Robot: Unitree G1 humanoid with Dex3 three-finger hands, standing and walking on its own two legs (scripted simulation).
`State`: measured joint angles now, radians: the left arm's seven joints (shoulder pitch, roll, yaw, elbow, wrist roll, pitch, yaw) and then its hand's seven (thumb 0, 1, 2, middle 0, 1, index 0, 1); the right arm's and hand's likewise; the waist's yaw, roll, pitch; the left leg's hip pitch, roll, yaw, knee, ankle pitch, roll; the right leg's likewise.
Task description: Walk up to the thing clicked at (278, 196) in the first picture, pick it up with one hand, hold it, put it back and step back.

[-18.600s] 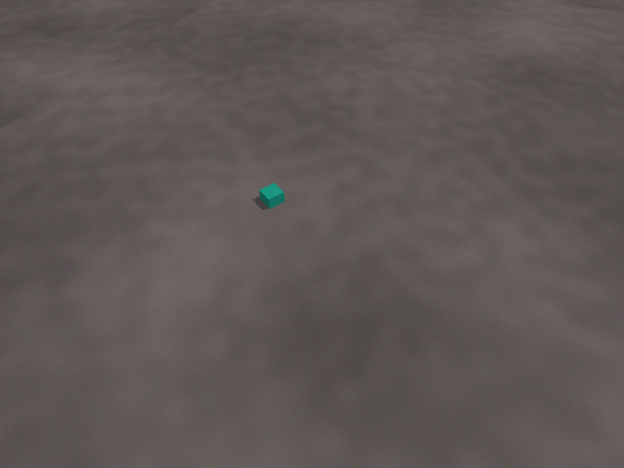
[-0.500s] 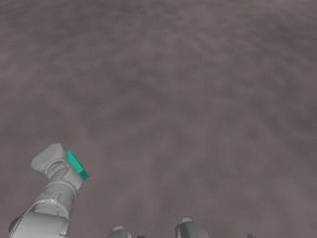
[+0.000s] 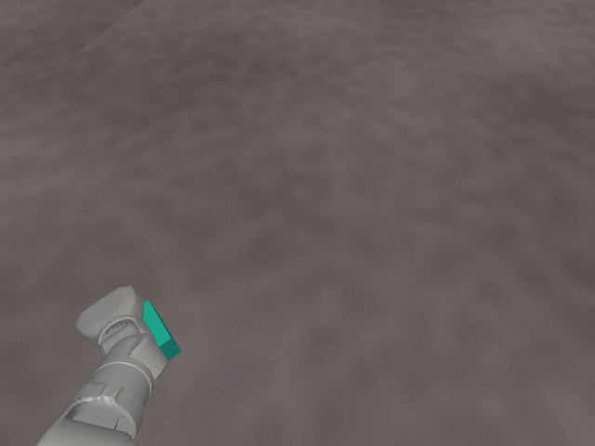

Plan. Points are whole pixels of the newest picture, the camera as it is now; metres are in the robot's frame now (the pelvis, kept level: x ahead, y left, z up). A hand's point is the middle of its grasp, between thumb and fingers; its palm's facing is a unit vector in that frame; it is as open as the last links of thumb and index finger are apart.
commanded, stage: hold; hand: left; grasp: from above
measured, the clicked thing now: (140, 341) +0.33 +0.25 -0.11
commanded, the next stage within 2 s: crouch in 1.78 s
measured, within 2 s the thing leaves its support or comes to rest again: neither
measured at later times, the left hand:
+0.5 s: hand (129, 329) +0.32 +0.24 -0.04, palm faces -0.32 -0.29 -0.90, open 10.8 cm
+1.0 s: hand (122, 338) +0.30 +0.23 -0.02, palm faces -0.30 -0.30 -0.91, open 10.8 cm
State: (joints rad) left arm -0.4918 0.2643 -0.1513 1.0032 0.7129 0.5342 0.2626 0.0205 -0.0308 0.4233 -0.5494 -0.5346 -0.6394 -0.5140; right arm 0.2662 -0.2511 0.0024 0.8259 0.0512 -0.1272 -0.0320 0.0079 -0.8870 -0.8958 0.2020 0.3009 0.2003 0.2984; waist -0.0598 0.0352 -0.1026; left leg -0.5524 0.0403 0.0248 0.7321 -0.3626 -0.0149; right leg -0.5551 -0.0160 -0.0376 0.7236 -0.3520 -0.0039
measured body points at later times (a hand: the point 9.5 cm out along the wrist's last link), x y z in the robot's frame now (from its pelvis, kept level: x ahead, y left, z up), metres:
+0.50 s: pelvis +0.01 +0.00 +0.02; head +0.03 -0.02 +0.47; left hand +0.34 +0.25 +0.01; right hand +0.11 -0.25 -0.11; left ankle +0.00 +0.13 -0.71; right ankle +0.00 -0.12 -0.71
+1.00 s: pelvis +0.00 +0.00 +0.02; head +0.00 -0.02 +0.47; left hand +0.32 +0.24 +0.03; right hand +0.13 -0.24 -0.10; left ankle +0.00 +0.13 -0.71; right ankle +0.00 -0.12 -0.71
